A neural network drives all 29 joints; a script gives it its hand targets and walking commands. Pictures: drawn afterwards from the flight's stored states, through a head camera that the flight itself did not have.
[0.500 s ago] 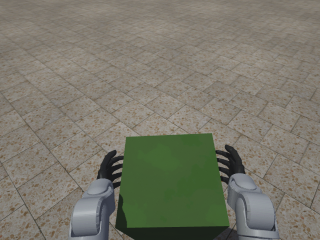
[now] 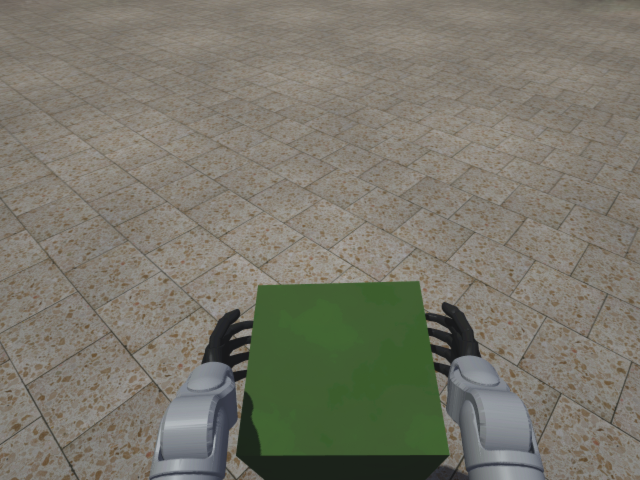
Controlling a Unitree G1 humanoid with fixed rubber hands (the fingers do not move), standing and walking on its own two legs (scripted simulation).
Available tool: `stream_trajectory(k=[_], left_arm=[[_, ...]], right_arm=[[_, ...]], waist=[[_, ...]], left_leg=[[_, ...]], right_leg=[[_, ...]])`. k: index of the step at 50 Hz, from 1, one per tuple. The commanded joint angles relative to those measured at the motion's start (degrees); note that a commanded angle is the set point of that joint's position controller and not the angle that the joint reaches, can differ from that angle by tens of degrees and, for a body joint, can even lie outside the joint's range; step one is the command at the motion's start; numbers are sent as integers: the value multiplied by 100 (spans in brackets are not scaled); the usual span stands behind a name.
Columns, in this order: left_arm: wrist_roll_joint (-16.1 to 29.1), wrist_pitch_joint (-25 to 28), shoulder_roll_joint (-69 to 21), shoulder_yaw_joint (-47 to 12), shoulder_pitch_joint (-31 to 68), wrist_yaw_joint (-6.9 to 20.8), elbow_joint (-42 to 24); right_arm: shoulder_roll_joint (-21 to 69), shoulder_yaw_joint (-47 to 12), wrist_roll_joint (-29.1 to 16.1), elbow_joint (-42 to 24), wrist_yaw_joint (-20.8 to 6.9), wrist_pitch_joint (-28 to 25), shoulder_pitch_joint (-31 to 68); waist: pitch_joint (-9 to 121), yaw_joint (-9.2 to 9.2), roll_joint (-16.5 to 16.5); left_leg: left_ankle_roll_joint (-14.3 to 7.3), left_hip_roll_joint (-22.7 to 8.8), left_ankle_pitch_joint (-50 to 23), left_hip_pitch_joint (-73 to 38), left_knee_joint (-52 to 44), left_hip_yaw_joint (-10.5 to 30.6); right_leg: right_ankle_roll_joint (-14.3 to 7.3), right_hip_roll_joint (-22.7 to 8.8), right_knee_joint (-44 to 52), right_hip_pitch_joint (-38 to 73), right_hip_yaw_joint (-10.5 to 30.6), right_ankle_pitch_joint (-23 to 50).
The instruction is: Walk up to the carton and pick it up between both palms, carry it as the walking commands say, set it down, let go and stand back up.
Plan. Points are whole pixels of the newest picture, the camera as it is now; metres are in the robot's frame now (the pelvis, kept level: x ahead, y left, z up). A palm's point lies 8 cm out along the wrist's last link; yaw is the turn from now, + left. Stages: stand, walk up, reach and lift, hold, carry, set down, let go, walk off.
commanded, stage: hold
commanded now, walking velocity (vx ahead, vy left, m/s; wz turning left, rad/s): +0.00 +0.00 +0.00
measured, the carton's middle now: (341, 392) +0.29 -0.01 -0.04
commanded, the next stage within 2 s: set down in 0.24 s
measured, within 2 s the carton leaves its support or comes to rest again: neither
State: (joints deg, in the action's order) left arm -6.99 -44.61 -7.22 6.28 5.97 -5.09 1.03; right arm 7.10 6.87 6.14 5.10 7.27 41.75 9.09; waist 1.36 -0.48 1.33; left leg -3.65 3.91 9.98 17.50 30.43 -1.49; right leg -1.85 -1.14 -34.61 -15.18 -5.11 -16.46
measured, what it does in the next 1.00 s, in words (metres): stands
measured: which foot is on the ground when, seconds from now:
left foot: down 0.00-1.00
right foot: down 0.00-1.00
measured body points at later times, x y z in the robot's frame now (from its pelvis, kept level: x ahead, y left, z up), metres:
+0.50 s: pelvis +0.00 -0.01 +0.00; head -0.03 +0.00 +0.45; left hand +0.30 +0.14 +0.01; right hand +0.31 -0.16 +0.02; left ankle +0.07 +0.08 -0.73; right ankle +0.03 -0.10 -0.73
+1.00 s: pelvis +0.00 -0.01 -0.02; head +0.05 +0.00 +0.43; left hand +0.33 +0.13 -0.05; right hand +0.34 -0.17 -0.04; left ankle +0.07 +0.08 -0.73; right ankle +0.03 -0.10 -0.73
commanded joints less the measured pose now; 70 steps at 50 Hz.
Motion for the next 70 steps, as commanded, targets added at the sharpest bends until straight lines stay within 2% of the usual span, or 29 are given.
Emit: stream_trajectory(k=[1, 4, 9, 10, 12, 13, 16, 19, 20, 26, 28, 30, 32, 34, 35, 39, 40, 43, 47, 50, 51, 52, 54, 55, 59, 60, 63, 67, 70], left_arm=[[1002, 418, -3915, -2621, 3856, 902, -221], [1055, 433, -4379, -2791, 4406, 992, -39], [1030, 388, -4633, -2651, 4124, 1210, 386], [1051, 361, -4778, -2832, 4252, 1228, 275], [1010, 351, -4891, -2727, 4259, 1274, 562], [879, 344, -5469, -2742, 4551, 1381, 701], [758, 567, -5819, -2653, 4243, 1508, 730], [612, 736, -5781, -2355, 4482, 1581, 1084], [726, 810, -5935, -2317, 4587, 1628, 1288], [248, 1282, -6067, -1602, 4578, 1787, 2181], [183, 1513, -5977, -1356, 5063, 1782, 2294], [75, 1614, -5841, -1240, 5082, 1778, 2514], [-23, 1757, -5856, -1027, 4912, 1782, 2754], [-75, 1975, -5700, -1152, 5110, 1701, 2590], [-280, 1980, -5643, -861, 4791, 1695, 2938], [-394, 2241, -5312, -662, 5099, 1625, 3051], [-489, 2293, -5228, -548, 4861, 1609, 3108], [-483, 2579, -5029, -591, 4953, 1533, 2991], [-545, 2874, -4982, -606, 4769, 1385, 3140], [-581, 3116, -4853, -716, 4854, 1292, 3110], [-380, 3237, -5139, -1028, 4948, 1266, 3078], [-497, 3300, -4839, -790, 4964, 1212, 3135], [-400, 3471, -4917, -998, 5207, 1120, 2938], [-408, 3532, -4817, -999, 5190, 1072, 2898], [-343, 3737, -4758, -1257, 5055, 869, 3005], [-103, 3825, -4746, -1633, 5568, 841, 2554], [5, 3878, -4645, -1733, 5669, 668, 2580], [125, 3866, -4420, -1876, 6041, 568, 2508], [181, 3880, -4169, -1919, 5995, 411, 2415]], right_arm=[[3911, -2898, -925, -35, -1553, -270, 3648], [4347, -2829, -897, 437, -1684, -319, 4060], [4868, -2844, -795, 700, -1731, -222, 3921], [4909, -2752, -729, 832, -1775, -229, 3788], [5038, -2733, -726, 916, -1850, -234, 3939], [5127, -2466, -436, 1479, -1890, -285, 4098], [5656, -2736, -613, 1060, -2018, -526, 4225], [5769, -2283, -438, 1634, -2067, -642, 4225], [5813, -2202, -354, 1796, -2129, -696, 4289], [5879, -1681, -205, 2389, -2264, -1195, 4644], [5904, -1368, -13, 2840, -2307, -1335, 4831], [5853, -1070, 125, 3278, -2297, -1480, 4550], [5730, -1058, 211, 3142, -2279, -1629, 4743], [5586, -831, 343, 3310, -2270, -1780, 4579], [5568, -831, 380, 3302, -2245, -1836, 4707], [5185, -490, 709, 3560, -2133, -2015, 4648], [5214, -555, 653, 3506, -2096, -2101, 4660], [5191, -491, 690, 3580, -1972, -2328, 4455], [4852, -619, 756, 3381, -1913, -2630, 4627], [4695, -487, 786, 3547, -1873, -2865, 4434], [4697, -742, 680, 3309, -1877, -3008, 4678], [4661, -702, 727, 3416, -1817, -3072, 4755], [4556, -785, 679, 3423, -1799, -3188, 4857], [4446, -799, 585, 3529, -1782, -3270, 4766], [4286, -1017, 447, 3401, -1732, -3531, 4922], [4314, -1010, 450, 3582, -1705, -3550, 4765], [4188, -1253, 225, 3515, -1567, -3665, 5066], [4114, -1132, 203, 3492, -1481, -3631, 5156], [4021, -1145, 125, 3879, -1428, -3613, 4825]], waist=[[1074, 52, 175], [1159, 71, -257], [1330, 35, 299], [1387, -134, 3], [1294, -89, 272], [1397, -238, 195], [1823, 100, 147], [1479, 41, -92], [1433, 0, 214], [1394, 142, -77], [1317, 86, 364], [1151, 49, -42], [1426, 92, 178], [1385, -45, -35], [1308, 102, 157], [854, -120, 104], [888, 50, 199], [1177, 13, 70], [1413, 35, 179], [1444, -23, -123], [2120, -189, 21], [1932, 14, 8], [2197, -143, 11], [2300, 24, -172], [3013, -18, -261], [3349, -264, -101], [3686, 25, -462], [4017, -191, -374], [4044, -90, -475]], left_leg=[[20, -90, 1233, -2155, -291, 1041], [97, -195, 1405, -2069, -331, 1098], [121, -93, 451, -2282, -174, 916], [180, -132, 498, -2349, -219, 972], [161, -171, 533, -2374, -251, 993], [283, -321, 804, -2020, -377, 1141], [184, -269, -259, -1866, -261, 1013], [165, -288, 6, -1659, -256, 1017], [160, -328, 167, -1767, -310, 1097], [96, -209, 225, -1424, -199, 940], [81, -206, 565, -1346, -143, 952], [114, -172, 417, -1287, -113, 871], [93, -152, -71, -1287, -35, 859], [94, -190, -161, -1114, 10, 962], [70, -157, -30, -1009, 50, 927], [37, -71, 566, -928, 164, 888], [14, -109, 380, -934, 227, 874], [-29, -90, -286, -571, 422, 887], [9, -73, -259, -257, 633, 934], [60, -61, -453, -47, 826, 920], [89, -79, -449, -376, 908, 1007], [80, -32, -523, 149, 1004, 933], [77, -4, -353, 139, 1154, 963], [136, 27, -639, 392, 1280, 871], [189, 37, -743, 458, 1607, 928], [207, 36, -726, 497, 1799, 993], [246, 122, -496, 850, 2094, 912], [255, 163, 55, 1235, 2416, 922], [288, 189, -25, 1478, 2625, 798]], right_leg=[[-429, 309, 819, -829, 1196, -1114], [-464, 287, 724, -758, 1231, -961], [-370, 179, 1033, -636, 1383, -612], [-397, 192, 1017, -643, 1386, -496], [-338, 217, 1003, -706, 1386, -592], [-393, 299, 1097, -706, 1457, -731], [-264, 447, 845, -317, 1324, 297], [-278, 376, 882, -491, 1381, -21], [-253, 433, 865, -681, 1326, -133], [-275, 417, 663, -723, 1376, -243], [-277, 412, 622, -944, 1405, -580], [-343, 415, 652, -1010, 1393, -381], [-275, 432, 579, -952, 1343, -55], [-289, 469, 384, -1079, 1401, 168], [-273, 454, 431, -1126, 1410, -16], [-314, 390, 411, -1581, 1444, -662], [-317, 315, 440, -1585, 1511, -536], [-251, 432, 167, -1504, 1520, 350], [-239, 492, -133, -1650, 1462, 246], [-260, 543, -328, -1985, 1435, 502], [-247, 603, -469, -1959, 1359, 414], [-245, 558, -536, -1900, 1419, 543], [-225, 631, -706, -2205, 1359, 328], [-284, 656, -806, -2221, 1371, 657], [-223, 769, -1322, -2710, 1173, 610], [-238, 796, -1387, -2813, 1151, 613], [-273, 805, -1719, -2923, 1217, 437], [-218, 898, -2065, -3395, 1129, 137], [-265, 927, -2223, -3504, 1143, 247]])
